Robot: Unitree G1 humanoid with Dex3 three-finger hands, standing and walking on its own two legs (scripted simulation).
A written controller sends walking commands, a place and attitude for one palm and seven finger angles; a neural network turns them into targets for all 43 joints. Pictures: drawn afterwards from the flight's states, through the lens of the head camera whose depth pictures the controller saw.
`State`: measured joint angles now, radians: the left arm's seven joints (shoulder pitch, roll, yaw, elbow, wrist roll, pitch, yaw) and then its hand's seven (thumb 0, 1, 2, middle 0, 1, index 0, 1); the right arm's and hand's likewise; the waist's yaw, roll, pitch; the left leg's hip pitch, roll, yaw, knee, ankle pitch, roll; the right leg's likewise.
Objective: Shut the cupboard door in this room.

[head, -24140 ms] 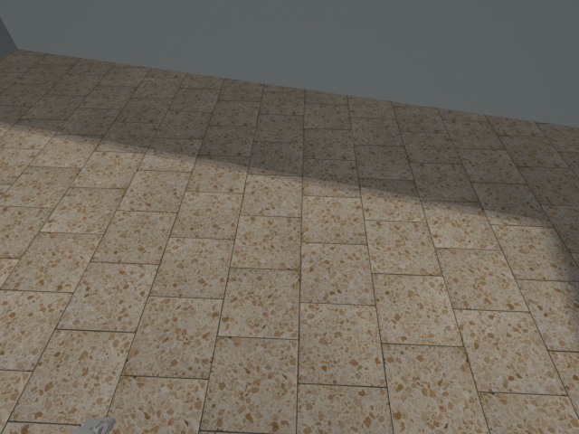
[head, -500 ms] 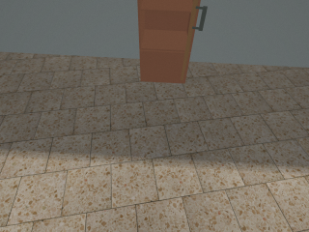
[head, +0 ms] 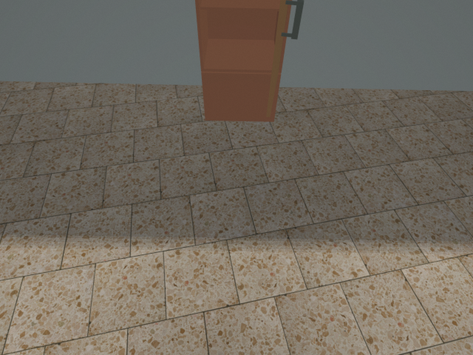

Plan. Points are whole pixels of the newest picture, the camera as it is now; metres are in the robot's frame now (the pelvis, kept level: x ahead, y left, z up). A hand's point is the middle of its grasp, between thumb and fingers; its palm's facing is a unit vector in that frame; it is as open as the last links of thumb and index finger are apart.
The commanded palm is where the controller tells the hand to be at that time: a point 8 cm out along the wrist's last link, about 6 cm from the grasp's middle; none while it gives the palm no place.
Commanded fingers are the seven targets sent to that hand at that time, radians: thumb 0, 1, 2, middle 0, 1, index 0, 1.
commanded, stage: walk to a spot facing it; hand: left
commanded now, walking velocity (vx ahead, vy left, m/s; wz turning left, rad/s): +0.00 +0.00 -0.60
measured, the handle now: (291, 19) +1.21 -0.12 +0.04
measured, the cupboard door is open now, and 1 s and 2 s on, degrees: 79 79 79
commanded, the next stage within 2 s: none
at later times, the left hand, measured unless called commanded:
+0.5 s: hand out of the picture +0.04 +0.15 -0.16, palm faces -0.18 -0.95 -0.24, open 7.3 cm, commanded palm none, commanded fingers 0.00 0.90 0.90 -0.20 -0.30 -0.20 -0.30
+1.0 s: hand (175, 290) +0.27 +0.16 -0.17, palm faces -0.50 -0.84 -0.20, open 7.3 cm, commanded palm none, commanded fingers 0.00 0.90 0.90 -0.20 -0.30 -0.20 -0.30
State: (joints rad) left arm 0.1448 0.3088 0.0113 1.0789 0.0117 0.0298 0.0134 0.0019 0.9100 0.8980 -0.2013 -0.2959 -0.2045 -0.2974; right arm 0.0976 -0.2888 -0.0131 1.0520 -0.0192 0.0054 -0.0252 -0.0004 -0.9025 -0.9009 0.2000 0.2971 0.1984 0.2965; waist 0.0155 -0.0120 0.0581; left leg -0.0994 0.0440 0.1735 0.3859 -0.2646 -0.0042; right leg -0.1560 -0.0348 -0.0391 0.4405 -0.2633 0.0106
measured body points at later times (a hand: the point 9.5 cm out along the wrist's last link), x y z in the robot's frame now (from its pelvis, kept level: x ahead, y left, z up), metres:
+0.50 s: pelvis -0.02 -0.04 +0.00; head +0.03 -0.07 +0.44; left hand +0.06 +0.20 -0.15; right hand +0.03 -0.32 -0.15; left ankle +0.00 +0.13 -0.66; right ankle -0.01 -0.12 -0.74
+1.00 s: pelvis +0.09 +0.01 +0.00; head +0.12 +0.03 +0.45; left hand +0.29 +0.20 -0.15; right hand -0.06 -0.20 -0.12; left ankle +0.05 +0.12 -0.74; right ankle +0.01 -0.16 -0.62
